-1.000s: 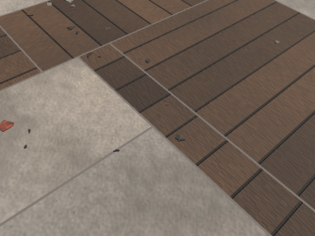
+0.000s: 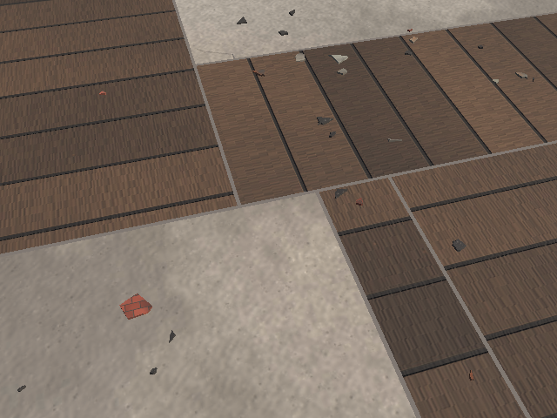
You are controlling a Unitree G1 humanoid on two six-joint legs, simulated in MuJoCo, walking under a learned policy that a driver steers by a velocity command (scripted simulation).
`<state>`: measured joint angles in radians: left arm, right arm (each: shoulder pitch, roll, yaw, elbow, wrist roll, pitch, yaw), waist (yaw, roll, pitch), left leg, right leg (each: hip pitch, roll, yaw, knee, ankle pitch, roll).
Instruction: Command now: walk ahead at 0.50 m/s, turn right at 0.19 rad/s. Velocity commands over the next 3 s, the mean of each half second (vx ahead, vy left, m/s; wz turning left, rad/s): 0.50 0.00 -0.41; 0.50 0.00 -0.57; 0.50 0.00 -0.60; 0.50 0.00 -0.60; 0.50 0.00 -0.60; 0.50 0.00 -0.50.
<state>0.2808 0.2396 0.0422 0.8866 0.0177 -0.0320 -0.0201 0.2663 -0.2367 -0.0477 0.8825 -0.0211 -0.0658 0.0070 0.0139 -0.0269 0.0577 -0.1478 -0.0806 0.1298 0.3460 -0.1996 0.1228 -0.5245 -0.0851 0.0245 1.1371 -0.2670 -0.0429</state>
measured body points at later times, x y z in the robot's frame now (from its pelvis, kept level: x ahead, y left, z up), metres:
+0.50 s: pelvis +0.27 -0.06 -0.01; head +0.30 -0.07 +0.44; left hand +0.41 +0.19 -0.14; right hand +0.29 -0.33 -0.14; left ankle +0.24 +0.09 -0.64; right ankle +0.28 -0.10 -0.74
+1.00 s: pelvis +0.55 -0.10 -0.01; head +0.58 -0.11 +0.44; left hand +0.75 +0.11 -0.14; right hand +0.53 -0.41 -0.11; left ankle +0.65 -0.05 -0.74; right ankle +0.41 -0.14 -0.65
